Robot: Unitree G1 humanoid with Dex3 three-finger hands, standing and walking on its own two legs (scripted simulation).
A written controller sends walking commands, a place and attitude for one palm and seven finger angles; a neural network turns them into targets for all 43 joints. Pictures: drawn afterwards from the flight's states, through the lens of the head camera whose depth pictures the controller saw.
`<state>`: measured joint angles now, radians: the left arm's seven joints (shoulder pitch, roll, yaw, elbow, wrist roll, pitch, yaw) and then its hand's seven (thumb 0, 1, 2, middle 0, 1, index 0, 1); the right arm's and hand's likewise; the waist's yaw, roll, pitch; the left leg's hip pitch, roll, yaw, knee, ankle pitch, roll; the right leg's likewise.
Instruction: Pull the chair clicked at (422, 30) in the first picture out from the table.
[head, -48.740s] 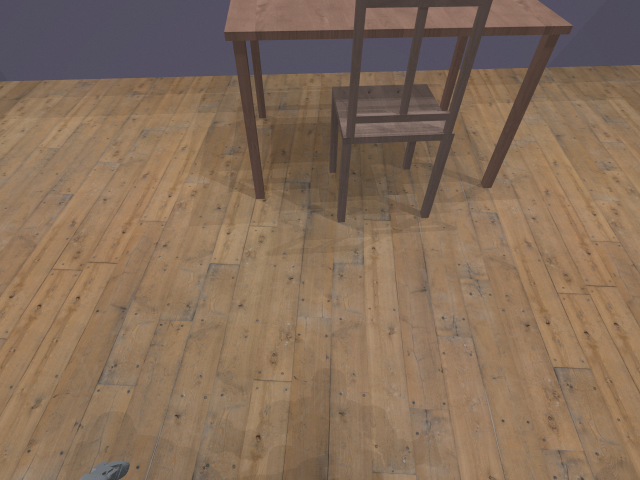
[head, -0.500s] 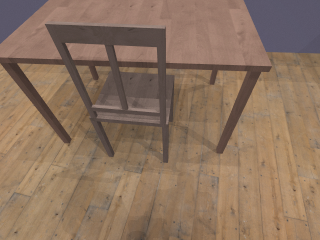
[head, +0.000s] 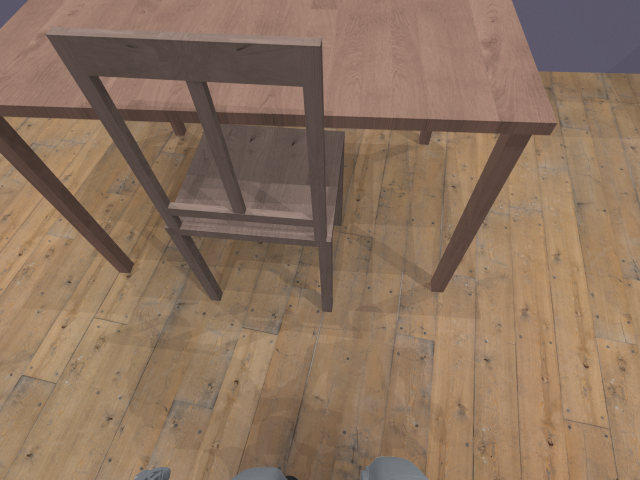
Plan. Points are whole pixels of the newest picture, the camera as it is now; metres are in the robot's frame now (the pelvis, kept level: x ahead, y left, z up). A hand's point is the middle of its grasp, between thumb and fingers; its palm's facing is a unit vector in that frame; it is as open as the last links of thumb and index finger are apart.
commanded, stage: come to a stop and stand still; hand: left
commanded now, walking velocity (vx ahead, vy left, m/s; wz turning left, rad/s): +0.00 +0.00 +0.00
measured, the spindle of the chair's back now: (221, 157) +0.64 +0.23 -0.07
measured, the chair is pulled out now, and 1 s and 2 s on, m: -0.09 -0.09 -0.09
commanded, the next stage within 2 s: look again from close up in 0.50 s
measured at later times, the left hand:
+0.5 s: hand out of the picture +0.08 +0.13 -0.16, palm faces +0.03 -0.97 -0.22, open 7.2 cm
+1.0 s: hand out of the picture +0.01 +0.17 -0.17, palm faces +0.03 -0.98 -0.21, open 7.3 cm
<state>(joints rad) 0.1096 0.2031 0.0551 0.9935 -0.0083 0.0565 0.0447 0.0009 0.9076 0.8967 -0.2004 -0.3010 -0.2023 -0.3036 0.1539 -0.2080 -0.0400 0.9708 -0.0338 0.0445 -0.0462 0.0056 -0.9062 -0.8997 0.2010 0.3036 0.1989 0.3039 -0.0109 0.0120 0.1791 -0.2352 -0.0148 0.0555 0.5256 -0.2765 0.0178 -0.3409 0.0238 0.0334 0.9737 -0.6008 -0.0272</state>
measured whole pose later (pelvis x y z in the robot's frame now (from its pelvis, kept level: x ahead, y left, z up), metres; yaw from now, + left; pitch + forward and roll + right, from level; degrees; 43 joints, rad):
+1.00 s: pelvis +0.01 -0.01 +0.00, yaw +0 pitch +0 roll +0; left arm 0.30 0.17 -0.01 1.06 0.01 0.00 0.03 0.00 0.91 0.90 -0.20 -0.30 -0.20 -0.30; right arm 0.24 -0.18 0.01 1.04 -0.01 -0.02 -0.02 0.01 -0.93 -0.90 0.20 0.30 0.20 0.30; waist 0.01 0.00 0.02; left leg -0.22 -0.01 0.03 0.54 -0.31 0.02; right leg -0.19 -0.01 0.04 0.54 -0.34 0.01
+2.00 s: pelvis +0.09 +0.01 +0.00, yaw -3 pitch +0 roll +0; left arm 0.25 0.17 0.04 1.07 0.02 0.02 0.00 0.00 0.91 0.90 -0.20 -0.30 -0.20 -0.30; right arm 0.36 -0.16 0.01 1.10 -0.03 -0.07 -0.03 0.01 -0.91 -0.90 0.20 0.30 0.20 0.30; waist 0.00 0.00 0.06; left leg -0.02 -0.01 0.12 0.42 -0.39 0.05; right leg -0.50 -0.04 -0.08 1.07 -0.45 -0.05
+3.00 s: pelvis +0.19 +0.03 +0.01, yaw -3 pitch -1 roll +1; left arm 0.28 0.15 0.00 1.07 0.01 0.00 0.04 0.00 0.92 0.90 -0.20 -0.30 -0.20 -0.30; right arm 0.23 -0.16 -0.02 1.10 -0.01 0.02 -0.03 0.01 -0.92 -0.90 0.20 0.30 0.20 0.30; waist -0.01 0.00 0.02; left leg -0.24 0.02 0.10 0.46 -0.20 -0.01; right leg -0.20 0.02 -0.04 0.51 -0.30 -0.06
